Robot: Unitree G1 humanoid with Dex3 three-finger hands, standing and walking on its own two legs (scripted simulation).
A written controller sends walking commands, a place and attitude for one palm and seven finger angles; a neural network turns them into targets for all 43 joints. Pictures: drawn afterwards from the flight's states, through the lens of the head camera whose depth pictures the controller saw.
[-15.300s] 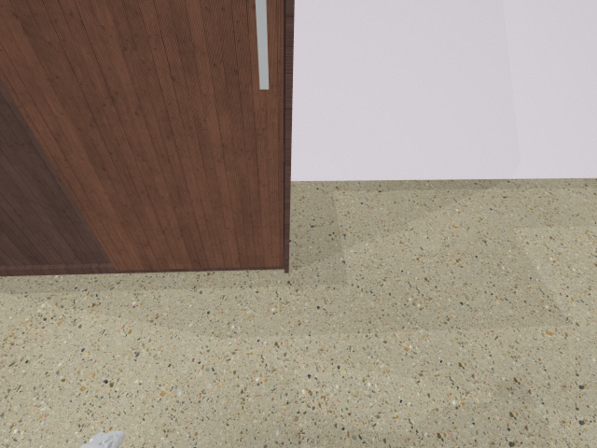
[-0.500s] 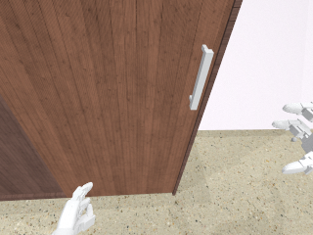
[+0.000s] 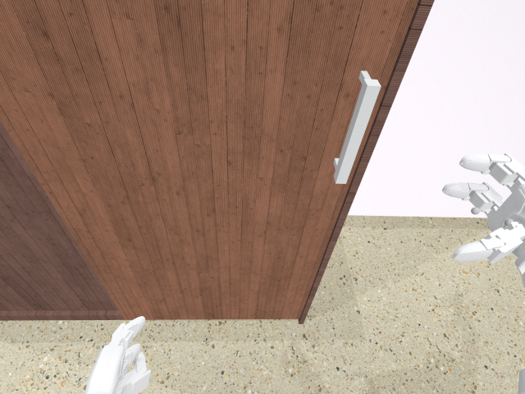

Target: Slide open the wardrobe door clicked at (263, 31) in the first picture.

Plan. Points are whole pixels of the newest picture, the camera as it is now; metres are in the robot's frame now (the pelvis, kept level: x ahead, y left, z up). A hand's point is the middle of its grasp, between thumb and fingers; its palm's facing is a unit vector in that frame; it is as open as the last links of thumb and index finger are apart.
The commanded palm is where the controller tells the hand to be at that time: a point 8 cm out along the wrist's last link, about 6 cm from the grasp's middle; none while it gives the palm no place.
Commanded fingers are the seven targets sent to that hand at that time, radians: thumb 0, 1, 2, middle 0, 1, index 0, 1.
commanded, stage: move the hooked fingers beside the handle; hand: right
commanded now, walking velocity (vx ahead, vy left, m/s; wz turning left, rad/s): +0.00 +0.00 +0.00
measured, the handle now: (351, 131) +0.51 -0.13 +0.16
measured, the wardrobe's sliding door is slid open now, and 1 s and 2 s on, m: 0.00 0.00 0.00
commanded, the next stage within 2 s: feel for the door with the fingertips in 1.86 s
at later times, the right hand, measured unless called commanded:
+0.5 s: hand (433, 182) +0.38 -0.22 +0.17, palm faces -0.03 +1.00 -0.02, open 13.9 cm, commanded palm +0.36 -0.27 +0.18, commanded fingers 0.00 0.50 -0.30 0.30 1.20 0.30 1.20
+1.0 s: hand (401, 160) +0.43 -0.19 +0.17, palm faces -0.04 +1.00 -0.01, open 13.9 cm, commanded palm +0.41 -0.24 +0.17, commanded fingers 0.00 0.50 -0.30 0.30 1.20 0.30 1.20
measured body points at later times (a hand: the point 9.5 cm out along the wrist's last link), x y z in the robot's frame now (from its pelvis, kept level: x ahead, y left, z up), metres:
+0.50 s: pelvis +0.00 +0.00 +0.00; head +0.01 +0.01 +0.45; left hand +0.16 +0.23 -0.09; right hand +0.38 -0.28 +0.18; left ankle +0.02 +0.10 -0.74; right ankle -0.04 -0.11 -0.74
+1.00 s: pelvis +0.00 +0.00 +0.00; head +0.01 +0.01 +0.45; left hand +0.11 +0.25 -0.11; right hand +0.42 -0.24 +0.18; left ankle +0.02 +0.10 -0.74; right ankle -0.04 -0.11 -0.74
